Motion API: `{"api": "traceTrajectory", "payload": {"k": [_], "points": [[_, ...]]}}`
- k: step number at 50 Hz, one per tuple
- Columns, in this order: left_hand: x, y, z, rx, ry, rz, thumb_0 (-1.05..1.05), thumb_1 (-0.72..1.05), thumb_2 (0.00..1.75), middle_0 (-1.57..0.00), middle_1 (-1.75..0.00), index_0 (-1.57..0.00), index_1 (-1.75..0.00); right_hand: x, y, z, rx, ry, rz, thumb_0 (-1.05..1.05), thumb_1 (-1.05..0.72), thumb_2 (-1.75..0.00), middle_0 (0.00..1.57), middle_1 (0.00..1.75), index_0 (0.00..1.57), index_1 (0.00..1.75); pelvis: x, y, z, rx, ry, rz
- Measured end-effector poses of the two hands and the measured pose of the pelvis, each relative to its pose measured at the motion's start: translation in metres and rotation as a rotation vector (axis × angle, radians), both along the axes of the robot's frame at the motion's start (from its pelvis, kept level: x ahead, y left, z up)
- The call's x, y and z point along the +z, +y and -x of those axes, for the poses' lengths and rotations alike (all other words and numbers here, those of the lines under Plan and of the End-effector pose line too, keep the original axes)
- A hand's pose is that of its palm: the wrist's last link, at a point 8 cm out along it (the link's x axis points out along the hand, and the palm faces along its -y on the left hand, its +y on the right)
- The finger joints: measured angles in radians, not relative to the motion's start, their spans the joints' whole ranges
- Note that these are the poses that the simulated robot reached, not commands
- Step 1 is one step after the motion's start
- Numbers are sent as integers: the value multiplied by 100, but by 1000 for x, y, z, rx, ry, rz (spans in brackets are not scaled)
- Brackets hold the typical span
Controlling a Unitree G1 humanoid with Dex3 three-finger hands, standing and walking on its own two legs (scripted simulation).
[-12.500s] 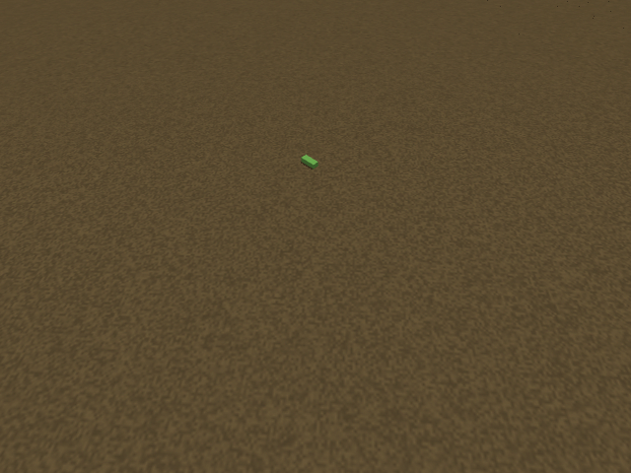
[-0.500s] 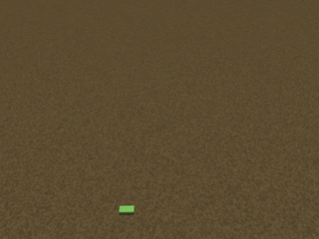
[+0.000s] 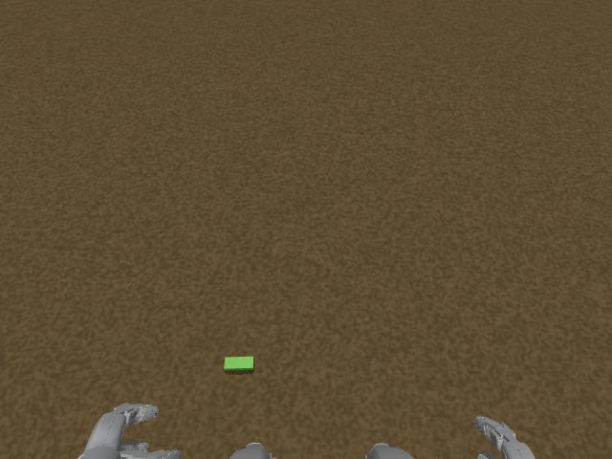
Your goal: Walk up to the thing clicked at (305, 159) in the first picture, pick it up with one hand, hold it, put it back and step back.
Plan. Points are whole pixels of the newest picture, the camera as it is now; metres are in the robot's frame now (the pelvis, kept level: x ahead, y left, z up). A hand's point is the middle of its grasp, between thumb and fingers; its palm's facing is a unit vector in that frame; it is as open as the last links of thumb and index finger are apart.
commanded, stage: rise first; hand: left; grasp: from above
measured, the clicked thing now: (239, 363) +0.41 +0.23 -0.74
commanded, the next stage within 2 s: none
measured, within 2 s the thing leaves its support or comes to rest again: neither
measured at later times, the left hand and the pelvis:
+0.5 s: hand out of the picture +0.12 +0.27 -0.24, palm faces -0.27 -0.80 -0.53, open 11.8 cm; pelvis -0.02 +0.00 -0.10, yaw +0 degrees
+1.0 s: hand (188, 408) +0.25 +0.29 -0.45, palm faces -0.49 -0.32 -0.81, open 11.8 cm; pelvis -0.08 +0.00 -0.30, yaw -3 degrees
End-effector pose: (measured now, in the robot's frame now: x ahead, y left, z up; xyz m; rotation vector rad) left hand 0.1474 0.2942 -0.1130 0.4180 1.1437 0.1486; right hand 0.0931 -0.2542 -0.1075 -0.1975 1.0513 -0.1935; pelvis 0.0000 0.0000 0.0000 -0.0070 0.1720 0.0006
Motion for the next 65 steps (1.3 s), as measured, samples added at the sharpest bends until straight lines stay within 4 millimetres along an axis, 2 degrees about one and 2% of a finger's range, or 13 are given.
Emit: {"api": "traceTrajectory", "payload": {"k": [4,9,16,22,27,32,36,40,46,50,54,58,65], "points": [[-15,3,5,-12,-8,-20,0,-11,71,-45,-66,-43,-68,-10,0,-14,25,-49,15,1,-93,-91,20,30,21,30,-17,2,1,1,40,4],[-29,5,9,-49,-31,-48,0,-19,70,-48,-65,-45,-68,-24,2,-35,53,-106,34,1,-93,-91,20,30,21,30,-37,4,3,5,81,11],[-45,4,19,-99,-17,-77,0,-20,67,-52,-63,-49,-65,-35,10,-59,92,-184,35,1,-94,-91,20,30,21,30,-57,5,7,11,126,24],[-63,7,25,-152,-1,-118,0,-19,64,-52,-63,-50,-65,-51,17,-71,134,-237,29,1,-95,-91,20,30,21,30,-78,5,13,15,176,31],[-98,12,11,-255,-10,-183,0,-20,65,-51,-64,-49,-66,-83,17,-76,170,-261,31,1,-95,-91,20,30,21,30,-111,4,22,15,246,31],[-144,13,-21,-399,-74,-262,-1,-19,66,-50,-65,-49,-67,-134,10,-73,183,-237,41,1,-94,-91,20,30,21,30,-156,3,32,11,322,30],[-179,11,-49,-504,-137,-333,-1,-19,67,-50,-65,-48,-67,-181,2,-61,175,-185,46,1,-93,-91,20,30,21,30,-193,3,42,4,371,33],[-211,11,-72,-592,-167,-403,0,-19,68,-48,-66,-46,-68,-227,-5,-42,160,-111,42,1,-93,-91,20,30,21,30,-227,2,54,-3,405,36],[-258,10,-97,-717,-185,-474,0,-19,70,-47,-67,-45,-69,-289,-11,3,138,17,29,1,-93,-91,20,30,20,30,-274,1,72,-13,432,43],[-285,7,-112,-799,-221,-517,0,-17,70,-46,-67,-45,-69,-321,-13,36,116,109,29,1,-93,-91,20,30,20,30,-302,1,81,-22,432,49],[-310,6,-123,-867,-243,-561,0,-16,70,-45,-68,-44,-69,-345,-15,68,90,190,37,1,-92,-91,20,30,20,30,-326,3,90,-29,423,57],[-327,4,-136,-921,-275,-605,0,-16,71,-43,-68,-43,-69,-361,-17,94,65,251,48,1,-90,-90,20,30,20,30,-345,4,95,-34,411,66],[-350,2,-155,-989,-289,-656,0,-18,74,-40,-68,-40,-68,-373,-18,121,41,311,71,1,-90,-90,20,30,21,30,-367,7,99,-41,400,78]]}}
